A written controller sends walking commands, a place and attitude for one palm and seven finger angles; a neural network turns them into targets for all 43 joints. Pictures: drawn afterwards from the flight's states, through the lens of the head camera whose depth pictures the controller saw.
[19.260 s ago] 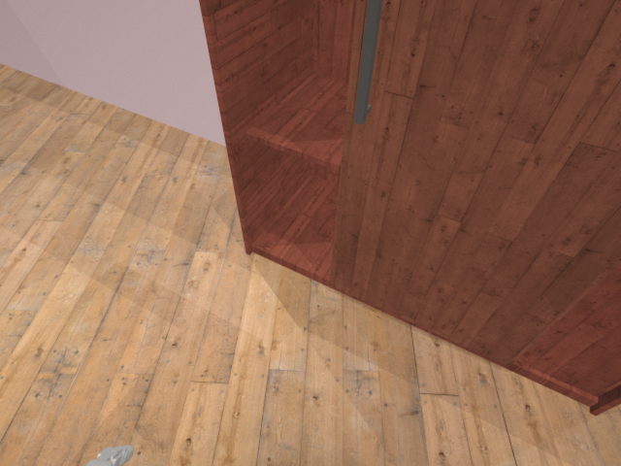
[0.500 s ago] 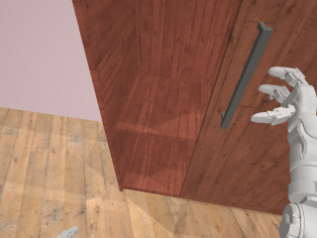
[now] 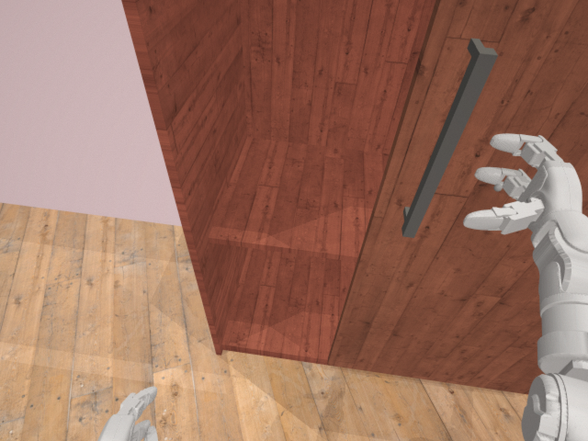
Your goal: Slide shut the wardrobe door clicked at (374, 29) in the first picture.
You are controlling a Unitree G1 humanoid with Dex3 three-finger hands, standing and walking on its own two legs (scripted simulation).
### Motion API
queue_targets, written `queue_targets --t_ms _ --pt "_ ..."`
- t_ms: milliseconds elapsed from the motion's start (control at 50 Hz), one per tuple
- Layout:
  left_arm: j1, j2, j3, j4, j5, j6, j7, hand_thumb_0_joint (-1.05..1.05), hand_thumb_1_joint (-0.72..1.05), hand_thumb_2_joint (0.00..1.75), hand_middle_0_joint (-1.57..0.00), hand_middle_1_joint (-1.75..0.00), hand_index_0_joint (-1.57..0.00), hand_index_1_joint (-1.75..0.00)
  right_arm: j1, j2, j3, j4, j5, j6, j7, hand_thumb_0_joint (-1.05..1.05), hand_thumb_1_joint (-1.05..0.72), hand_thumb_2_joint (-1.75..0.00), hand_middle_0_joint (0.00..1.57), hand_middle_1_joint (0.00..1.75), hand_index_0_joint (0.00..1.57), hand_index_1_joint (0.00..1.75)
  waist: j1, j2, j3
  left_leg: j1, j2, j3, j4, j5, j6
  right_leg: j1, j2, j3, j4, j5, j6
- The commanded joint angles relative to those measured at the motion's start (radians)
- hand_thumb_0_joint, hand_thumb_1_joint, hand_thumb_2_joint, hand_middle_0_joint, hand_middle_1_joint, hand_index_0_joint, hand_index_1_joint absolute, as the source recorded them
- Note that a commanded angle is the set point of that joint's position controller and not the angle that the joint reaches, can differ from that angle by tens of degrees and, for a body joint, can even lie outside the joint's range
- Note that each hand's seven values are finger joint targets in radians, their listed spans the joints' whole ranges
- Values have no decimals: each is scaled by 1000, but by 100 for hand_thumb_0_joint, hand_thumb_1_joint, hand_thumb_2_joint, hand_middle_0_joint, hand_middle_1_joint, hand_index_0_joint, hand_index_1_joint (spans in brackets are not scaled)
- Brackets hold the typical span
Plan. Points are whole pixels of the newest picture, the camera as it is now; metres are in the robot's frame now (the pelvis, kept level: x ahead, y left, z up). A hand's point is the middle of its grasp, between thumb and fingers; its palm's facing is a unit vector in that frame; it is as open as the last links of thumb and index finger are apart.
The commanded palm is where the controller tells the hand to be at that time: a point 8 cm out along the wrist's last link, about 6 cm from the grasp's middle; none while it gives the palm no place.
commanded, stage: move the hooked fingers beside the handle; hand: right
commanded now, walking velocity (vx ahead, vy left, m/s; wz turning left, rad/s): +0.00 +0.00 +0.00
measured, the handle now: (436, 154) +0.48 -0.16 +0.18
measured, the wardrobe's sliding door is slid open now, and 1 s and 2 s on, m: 0.37 0.37 0.37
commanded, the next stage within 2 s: feel for the door with the fingertips in 1.40 s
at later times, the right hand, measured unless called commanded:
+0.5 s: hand (502, 181) +0.41 -0.22 +0.20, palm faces +0.10 +1.00 -0.01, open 14.0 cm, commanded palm +0.39 -0.27 +0.18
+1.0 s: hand (490, 179) +0.43 -0.22 +0.18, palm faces +0.10 +1.00 -0.02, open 13.9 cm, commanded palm +0.40 -0.26 +0.18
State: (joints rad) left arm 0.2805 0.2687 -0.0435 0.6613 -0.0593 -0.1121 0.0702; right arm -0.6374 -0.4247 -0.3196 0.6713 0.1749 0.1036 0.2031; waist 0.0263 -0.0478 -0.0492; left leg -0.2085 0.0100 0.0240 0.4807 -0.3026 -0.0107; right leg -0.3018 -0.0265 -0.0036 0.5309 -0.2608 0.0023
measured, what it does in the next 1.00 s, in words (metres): stands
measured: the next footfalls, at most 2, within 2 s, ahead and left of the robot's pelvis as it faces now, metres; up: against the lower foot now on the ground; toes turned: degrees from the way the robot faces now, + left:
none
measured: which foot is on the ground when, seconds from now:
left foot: down 0.00-1.00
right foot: down 0.00-1.00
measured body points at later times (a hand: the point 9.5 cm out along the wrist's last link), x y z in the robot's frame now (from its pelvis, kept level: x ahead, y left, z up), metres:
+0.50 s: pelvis +0.00 +0.00 +0.00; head -0.01 +0.01 +0.45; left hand +0.10 +0.26 -0.11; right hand +0.40 -0.27 +0.20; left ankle -0.03 +0.13 -0.74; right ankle +0.01 -0.12 -0.74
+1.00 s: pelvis +0.00 +0.00 +0.00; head +0.01 +0.01 +0.45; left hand +0.09 +0.26 -0.11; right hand +0.42 -0.27 +0.18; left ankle -0.03 +0.13 -0.74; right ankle +0.01 -0.12 -0.74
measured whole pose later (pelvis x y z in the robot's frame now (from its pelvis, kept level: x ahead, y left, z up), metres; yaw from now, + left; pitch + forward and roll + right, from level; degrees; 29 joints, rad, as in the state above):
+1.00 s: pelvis +0.00 +0.00 +0.00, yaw +1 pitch +3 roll +1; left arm 0.35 0.27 -0.04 0.68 -0.06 -0.10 0.06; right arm -0.68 -0.44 -0.35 0.75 0.17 0.04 0.20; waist 0.05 -0.05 -0.05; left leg -0.24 0.01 0.01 0.49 -0.30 -0.01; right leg -0.33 -0.03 -0.02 0.53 -0.26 0.00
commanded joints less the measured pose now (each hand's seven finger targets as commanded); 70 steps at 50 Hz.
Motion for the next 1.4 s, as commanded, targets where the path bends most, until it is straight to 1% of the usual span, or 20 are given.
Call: queue_targets --t_ms 0,40,140,180,300,360,460,560,640,740,820,920,980,1040,1080,1120,1200,1260,1320,1380 --pt "-33 131 58 -136 2 -61 15 0 90 90 -20 -30 -20 -30 -538 -188 -17 -402 41 -127 15 0 50 -30 30 120 30 120 22 -29 -396 0 -40 16 -37 390 37 318 18 29 -23 345 -35" --pt "-34 129 54 -121 4 -69 16 0 90 90 -20 -30 -20 -30 -539 -186 -20 -421 53 -146 11 0 50 -30 30 120 30 120 24 -27 -393 4 -42 16 -42 401 35 324 18 32 -23 356 -34" --pt "-34 137 43 -79 1 -51 16 0 90 90 -20 -30 -20 -30 -434 -220 -60 -144 24 -67 -14 0 50 -30 30 120 30 120 14 48 -149 -48 -32 18 -64 314 28 145 26 12 -54 212 -42" --pt "-36 138 42 -93 -1 -38 13 0 90 90 -20 -30 -20 -30 -401 -228 -56 -94 4 -38 -17 0 50 -30 30 120 30 120 1 34 -126 -51 -27 15 -64 287 28 107 30 5 -60 182 -41" --pt "-36 132 58 -144 3 -44 9 0 90 90 -20 -30 -20 -30 -463 -249 -77 -340 31 -125 5 0 50 -30 30 120 30 120 0 28 -359 47 -36 8 -39 408 31 230 23 8 -34 304 -43" --pt "-31 134 53 -121 2 -55 20 0 90 90 -20 -30 -20 -30 -517 -271 -91 -333 47 -157 17 0 50 -30 30 120 30 120 18 47 -313 24 -41 5 -52 376 27 222 23 9 -40 265 -48" --pt "-18 138 44 -82 -7 -56 22 0 90 90 -20 -30 -20 -30 -524 -234 -23 -132 7 -104 17 0 50 -30 30 120 30 120 35 -54 -144 -93 -33 5 -81 212 31 152 30 11 -59 129 -43" --pt "11 148 55 -87 -5 -62 20 0 90 90 -20 -30 -20 -30 -583 -208 -4 -99 22 -112 30 0 50 -30 30 120 30 120 46 30 -250 -72 -37 14 -65 241 31 177 26 24 -41 162 -42" --pt "21 146 60 -90 3 -76 11 0 90 90 -20 -30 -20 -30 -596 -210 -24 -197 37 -168 16 0 50 -30 30 120 30 120 33 -9 -368 -42 -43 15 -44 321 34 263 21 35 -24 267 -36" --pt "20 149 50 -79 6 -55 5 0 90 90 -20 -30 -20 -30 -526 -307 -109 -60 -2 -146 -32 0 50 -30 30 120 30 120 16 49 -205 -49 -36 9 -49 280 26 116 25 13 -47 186 -45" --pt "19 144 55 -114 7 -38 -3 0 90 90 -20 -30 -20 -30 -451 -330 -114 -95 -35 -131 -25 0 50 -30 30 120 30 120 -9 -7 -261 0 -33 8 -28 363 34 130 28 3 -34 265 -43" --pt "19 145 62 -124 -1 -34 4 0 90 90 -20 -30 -20 -30 -494 -223 -50 -134 19 -122 9 0 50 -30 30 120 30 120 26 65 -268 -20 -44 14 -44 349 28 160 20 2 -32 246 -46" --pt "16 140 66 -125 0 -48 6 0 90 90 -20 -30 -20 -30 -515 -214 -43 -257 26 -148 16 0 50 -30 30 120 30 120 20 -14 -345 -17 -47 13 -39 369 33 249 18 12 -24 305 -41" --pt "17 138 60 -97 1 -53 8 0 90 90 -20 -30 -20 -30 -587 -203 -15 -270 21 -154 2 0 50 -30 30 120 30 120 46 -35 -282 -64 -48 16 -52 325 32 242 16 23 -29 272 -40" --pt "9 139 57 -91 -2 -55 8 0 90 90 -20 -30 -20 -30 -555 -180 -8 -223 23 -137 -7 0 50 -30 30 120 30 120 42 -16 -233 -83 -48 17 -59 291 32 217 19 24 -39 232 -41" --pt "11 149 55 -80 1 -50 11 0 90 90 -20 -30 -20 -30 -530 -253 -66 -152 16 -114 -20 0 50 -30 30 120 30 120 26 28 -212 -69 -44 16 -63 279 31 167 24 19 -40 207 -44" --pt "1 135 55 -109 2 -45 2 0 90 90 -20 -30 -20 -30 -478 -235 -51 -202 -7 -108 -21 0 50 -30 30 120 30 120 3 -45 -301 -13 -37 13 -35 360 36 203 28 13 -35 285 -36" --pt "0 133 61 -124 6 -43 -3 0 90 90 -20 -30 -20 -30 -438 -251 -82 -261 6 -119 -18 0 50 -30 30 120 30 120 -6 -2 -360 33 -41 17 -25 431 35 231 22 16 -24 356 -37" --pt "-16 137 59 -127 2 -39 1 0 90 90 -20 -30 -20 -30 -419 -246 -89 -251 30 -112 -5 0 50 -30 30 120 30 120 0 80 -301 37 -43 16 -36 448 29 192 23 3 -27 334 -47" --pt "-26 136 55 -127 -2 -33 6 0 90 90 -20 -30 -20 -30 -392 -249 -91 -237 27 -89 1 0 50 -30 30 120 30 120 0 46 -234 13 -39 14 -43 420 25 166 25 -7 -40 293 -46"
